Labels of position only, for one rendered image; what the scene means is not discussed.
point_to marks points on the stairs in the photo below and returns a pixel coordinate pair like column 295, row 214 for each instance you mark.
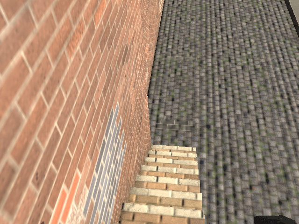
column 167, row 190

